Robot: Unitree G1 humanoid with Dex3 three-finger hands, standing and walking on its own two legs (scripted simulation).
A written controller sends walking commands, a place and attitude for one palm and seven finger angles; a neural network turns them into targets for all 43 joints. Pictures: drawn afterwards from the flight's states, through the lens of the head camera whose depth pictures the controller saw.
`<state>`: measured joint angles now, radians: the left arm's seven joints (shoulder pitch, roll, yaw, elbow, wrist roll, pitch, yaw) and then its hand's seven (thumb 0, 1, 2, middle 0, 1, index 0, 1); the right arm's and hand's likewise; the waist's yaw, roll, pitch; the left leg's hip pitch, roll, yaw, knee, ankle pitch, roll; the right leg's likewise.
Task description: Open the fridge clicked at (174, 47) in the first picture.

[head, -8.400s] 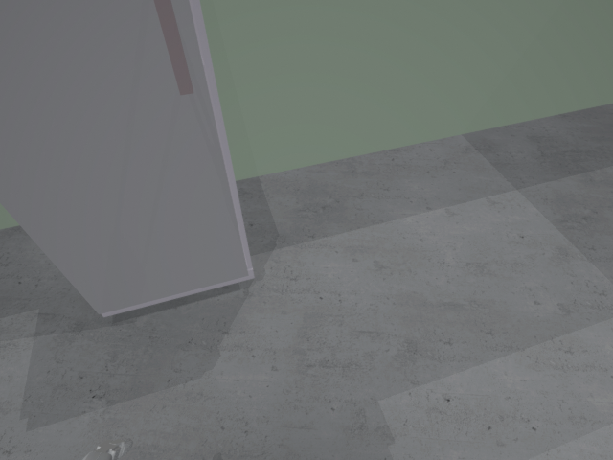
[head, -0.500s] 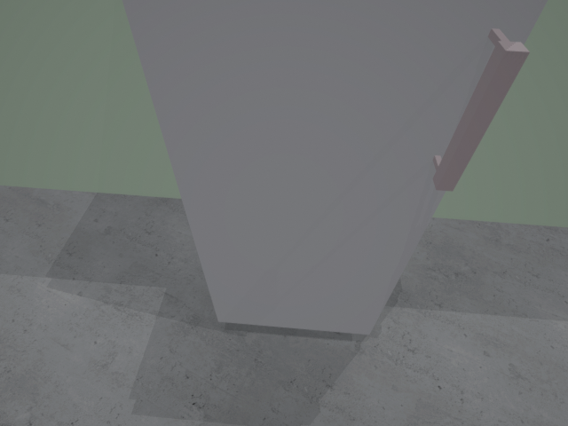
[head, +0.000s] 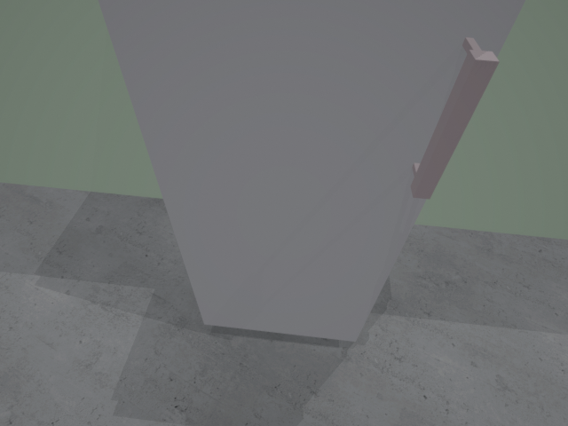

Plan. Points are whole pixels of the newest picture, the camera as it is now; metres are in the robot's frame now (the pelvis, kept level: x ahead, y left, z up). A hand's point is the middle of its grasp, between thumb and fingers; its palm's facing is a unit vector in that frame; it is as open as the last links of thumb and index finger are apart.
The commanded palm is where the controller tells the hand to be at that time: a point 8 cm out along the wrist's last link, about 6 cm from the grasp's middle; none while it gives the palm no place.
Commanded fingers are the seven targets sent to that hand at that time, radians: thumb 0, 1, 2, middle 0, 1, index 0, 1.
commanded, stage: come to a stop and stand still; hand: right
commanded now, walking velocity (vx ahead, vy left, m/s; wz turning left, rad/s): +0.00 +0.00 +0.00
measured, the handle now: (442, 126) +0.48 -0.19 +0.20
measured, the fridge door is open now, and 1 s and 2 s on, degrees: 0 0 0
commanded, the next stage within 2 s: look again from close up in 0.36 s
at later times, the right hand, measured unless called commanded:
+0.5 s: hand out of the picture +0.01 -0.17 -0.18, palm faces +0.03 +0.99 -0.16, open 7.4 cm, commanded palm none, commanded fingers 0.00 -0.90 -0.90 0.20 0.30 0.20 0.30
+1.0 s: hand out of the picture +0.01 -0.17 -0.18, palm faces +0.03 +0.98 -0.17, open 7.4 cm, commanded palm none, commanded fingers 0.00 -0.90 -0.90 0.20 0.30 0.20 0.30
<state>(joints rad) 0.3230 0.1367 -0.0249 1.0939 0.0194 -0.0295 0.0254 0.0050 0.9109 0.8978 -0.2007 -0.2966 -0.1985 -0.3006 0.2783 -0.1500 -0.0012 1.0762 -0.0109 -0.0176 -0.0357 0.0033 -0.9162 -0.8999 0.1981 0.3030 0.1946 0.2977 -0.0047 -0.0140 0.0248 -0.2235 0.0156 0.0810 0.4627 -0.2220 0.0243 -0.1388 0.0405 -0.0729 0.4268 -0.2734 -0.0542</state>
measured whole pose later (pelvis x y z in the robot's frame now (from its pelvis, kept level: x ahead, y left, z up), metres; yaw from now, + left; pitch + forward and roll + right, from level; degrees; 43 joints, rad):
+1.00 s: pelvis +0.01 +0.00 +0.00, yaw +0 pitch -2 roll +0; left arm 0.29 0.12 -0.02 1.15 0.01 -0.03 0.03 0.00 0.90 0.90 -0.20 -0.30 -0.20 -0.30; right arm 0.29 -0.14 0.00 1.11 -0.01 -0.01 -0.04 0.00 -0.91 -0.90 0.20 0.30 0.20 0.30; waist -0.01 0.01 0.06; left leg -0.17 0.01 0.07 0.43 -0.23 0.02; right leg -0.08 0.04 -0.08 0.39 -0.28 -0.05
